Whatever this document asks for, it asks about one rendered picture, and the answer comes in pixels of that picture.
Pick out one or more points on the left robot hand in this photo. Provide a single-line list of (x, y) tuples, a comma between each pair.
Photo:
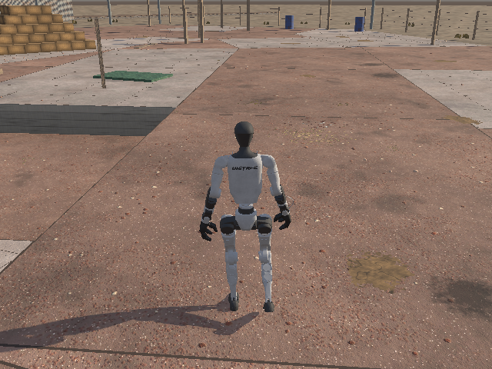
[(203, 229)]

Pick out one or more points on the left robot upper arm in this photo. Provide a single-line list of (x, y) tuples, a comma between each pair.
[(217, 175)]

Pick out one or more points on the left robot forearm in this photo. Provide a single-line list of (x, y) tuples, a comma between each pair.
[(208, 208)]

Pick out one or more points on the right robot forearm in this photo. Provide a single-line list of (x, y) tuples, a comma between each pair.
[(282, 203)]

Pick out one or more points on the right robot thigh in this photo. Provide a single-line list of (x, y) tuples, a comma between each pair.
[(264, 227)]

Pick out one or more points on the right robot upper arm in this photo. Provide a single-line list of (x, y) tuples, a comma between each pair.
[(269, 162)]

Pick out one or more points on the right robot hand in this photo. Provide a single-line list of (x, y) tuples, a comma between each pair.
[(281, 218)]

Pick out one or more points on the robot head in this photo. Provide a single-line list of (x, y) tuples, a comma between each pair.
[(244, 133)]

